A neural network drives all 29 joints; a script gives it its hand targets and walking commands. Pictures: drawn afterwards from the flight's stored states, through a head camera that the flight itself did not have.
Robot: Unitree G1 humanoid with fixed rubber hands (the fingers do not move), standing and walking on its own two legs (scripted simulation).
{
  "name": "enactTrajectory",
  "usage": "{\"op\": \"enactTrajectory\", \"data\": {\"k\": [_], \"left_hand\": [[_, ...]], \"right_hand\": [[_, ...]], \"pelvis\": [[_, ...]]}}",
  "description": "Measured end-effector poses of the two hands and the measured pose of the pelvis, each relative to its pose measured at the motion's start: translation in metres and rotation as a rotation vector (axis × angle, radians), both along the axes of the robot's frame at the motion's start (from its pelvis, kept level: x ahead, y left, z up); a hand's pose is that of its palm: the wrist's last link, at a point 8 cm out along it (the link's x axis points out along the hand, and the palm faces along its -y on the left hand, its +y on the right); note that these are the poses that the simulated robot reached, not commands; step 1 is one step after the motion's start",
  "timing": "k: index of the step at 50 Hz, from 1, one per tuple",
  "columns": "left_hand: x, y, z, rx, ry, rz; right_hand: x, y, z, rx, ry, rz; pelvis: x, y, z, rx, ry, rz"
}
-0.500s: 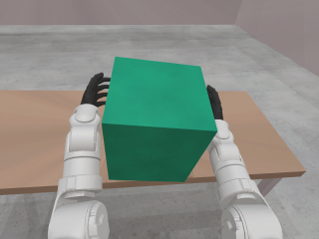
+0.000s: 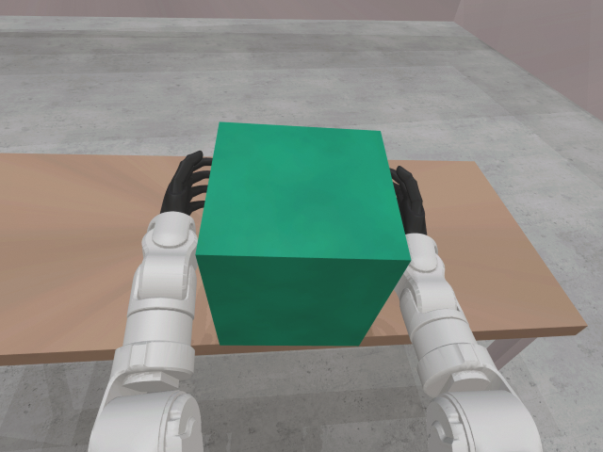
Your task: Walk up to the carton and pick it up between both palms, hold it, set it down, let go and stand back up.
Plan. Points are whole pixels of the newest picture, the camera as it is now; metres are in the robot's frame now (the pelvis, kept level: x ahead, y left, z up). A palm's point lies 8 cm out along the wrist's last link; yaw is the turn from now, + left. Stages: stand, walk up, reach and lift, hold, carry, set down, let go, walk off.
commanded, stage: set down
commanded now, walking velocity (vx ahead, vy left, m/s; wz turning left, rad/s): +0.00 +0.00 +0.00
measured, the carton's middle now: (295, 244) +0.37 +0.01 +0.08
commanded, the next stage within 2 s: none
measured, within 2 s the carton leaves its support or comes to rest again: rests again in 1.44 s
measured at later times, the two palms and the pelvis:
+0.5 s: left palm (180, 218) +0.39 +0.17 +0.10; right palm (397, 233) +0.38 -0.14 +0.10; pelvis +0.00 +0.00 +0.00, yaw -1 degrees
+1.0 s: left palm (178, 225) +0.42 +0.18 +0.07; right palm (380, 233) +0.40 -0.13 +0.07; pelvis +0.01 +0.01 +0.00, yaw -2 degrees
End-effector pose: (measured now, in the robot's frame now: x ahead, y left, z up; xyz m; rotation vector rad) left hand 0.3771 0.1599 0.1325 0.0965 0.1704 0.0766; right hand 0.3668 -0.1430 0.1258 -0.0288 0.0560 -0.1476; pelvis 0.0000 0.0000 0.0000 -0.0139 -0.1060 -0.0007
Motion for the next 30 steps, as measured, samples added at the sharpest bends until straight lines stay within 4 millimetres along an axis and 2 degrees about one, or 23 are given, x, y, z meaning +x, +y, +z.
{"op": "enactTrajectory", "data": {"k": [10, 30], "left_hand": [[0.004, 0.002, -0.012, -0.007, 0.028, -0.003], [0.016, 0.006, -0.036, -0.046, 0.066, 0.003]], "right_hand": [[0.002, 0.002, -0.014, 0.004, 0.027, -0.007], [0.014, 0.006, -0.030, -0.006, 0.068, 0.004]], "pelvis": [[0.000, 0.001, 0.000, 0.001, 0.022, -0.005], [-0.001, 0.001, 0.001, 0.004, 0.089, -0.023]]}}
